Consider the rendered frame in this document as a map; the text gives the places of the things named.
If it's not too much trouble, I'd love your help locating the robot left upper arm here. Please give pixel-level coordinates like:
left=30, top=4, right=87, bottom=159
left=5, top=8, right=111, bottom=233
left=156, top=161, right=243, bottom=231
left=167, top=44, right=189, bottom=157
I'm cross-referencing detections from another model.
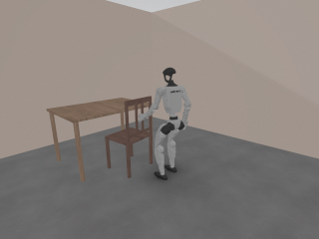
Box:
left=153, top=87, right=166, bottom=110

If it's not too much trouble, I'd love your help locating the robot right shin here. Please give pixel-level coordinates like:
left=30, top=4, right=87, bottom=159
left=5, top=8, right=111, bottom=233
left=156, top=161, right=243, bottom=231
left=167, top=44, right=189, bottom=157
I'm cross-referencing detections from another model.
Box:
left=167, top=142, right=176, bottom=168

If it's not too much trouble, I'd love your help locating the robot right forearm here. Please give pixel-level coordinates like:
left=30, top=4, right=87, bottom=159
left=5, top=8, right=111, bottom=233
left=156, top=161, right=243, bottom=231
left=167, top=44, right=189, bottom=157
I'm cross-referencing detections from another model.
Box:
left=182, top=106, right=191, bottom=120

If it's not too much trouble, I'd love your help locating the robot left forearm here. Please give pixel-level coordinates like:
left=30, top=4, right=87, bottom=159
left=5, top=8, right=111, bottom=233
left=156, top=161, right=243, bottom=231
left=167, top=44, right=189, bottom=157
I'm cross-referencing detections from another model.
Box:
left=143, top=104, right=156, bottom=119

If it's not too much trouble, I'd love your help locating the robot right thigh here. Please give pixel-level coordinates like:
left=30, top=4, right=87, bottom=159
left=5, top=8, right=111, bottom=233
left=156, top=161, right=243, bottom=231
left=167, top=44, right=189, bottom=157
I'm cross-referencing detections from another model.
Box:
left=166, top=121, right=185, bottom=148

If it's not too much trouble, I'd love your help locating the chair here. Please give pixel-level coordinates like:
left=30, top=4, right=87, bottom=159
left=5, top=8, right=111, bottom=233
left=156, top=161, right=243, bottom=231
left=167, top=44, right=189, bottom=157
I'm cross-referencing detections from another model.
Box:
left=105, top=96, right=153, bottom=178

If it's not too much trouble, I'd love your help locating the table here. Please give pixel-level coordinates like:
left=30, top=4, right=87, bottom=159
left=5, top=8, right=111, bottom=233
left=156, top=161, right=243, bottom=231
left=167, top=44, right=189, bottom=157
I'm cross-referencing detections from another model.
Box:
left=46, top=98, right=154, bottom=182

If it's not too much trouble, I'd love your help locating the robot right hand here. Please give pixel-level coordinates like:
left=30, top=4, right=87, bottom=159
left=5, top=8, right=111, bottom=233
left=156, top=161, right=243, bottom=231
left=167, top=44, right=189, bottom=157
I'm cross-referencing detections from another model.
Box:
left=181, top=119, right=188, bottom=129

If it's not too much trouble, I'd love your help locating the robot left hand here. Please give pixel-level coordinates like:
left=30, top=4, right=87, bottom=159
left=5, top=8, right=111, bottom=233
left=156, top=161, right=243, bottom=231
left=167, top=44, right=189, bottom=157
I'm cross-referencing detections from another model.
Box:
left=139, top=114, right=145, bottom=122

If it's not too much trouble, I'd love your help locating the robot right upper arm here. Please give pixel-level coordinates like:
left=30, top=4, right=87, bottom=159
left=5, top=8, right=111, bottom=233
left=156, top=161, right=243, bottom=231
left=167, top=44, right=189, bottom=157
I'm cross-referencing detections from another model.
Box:
left=180, top=86, right=191, bottom=108

